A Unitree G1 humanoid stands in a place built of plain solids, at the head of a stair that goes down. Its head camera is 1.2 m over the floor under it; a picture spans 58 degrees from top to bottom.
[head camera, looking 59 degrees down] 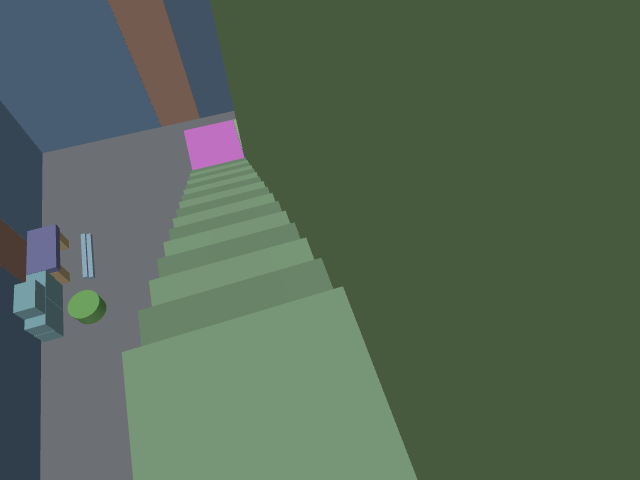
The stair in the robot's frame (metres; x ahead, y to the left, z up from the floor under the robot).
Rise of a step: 0.18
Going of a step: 0.21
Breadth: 0.76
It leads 18 degrees to the left of straight ahead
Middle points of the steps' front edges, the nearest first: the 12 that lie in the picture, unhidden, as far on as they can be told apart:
0.47 0.20 0.00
0.67 0.26 -0.18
0.87 0.32 -0.36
1.06 0.39 -0.55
1.26 0.45 -0.73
1.46 0.52 -0.91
1.65 0.58 -1.09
1.85 0.64 -1.27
2.04 0.71 -1.45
2.24 0.77 -1.63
2.44 0.83 -1.81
2.63 0.90 -2.00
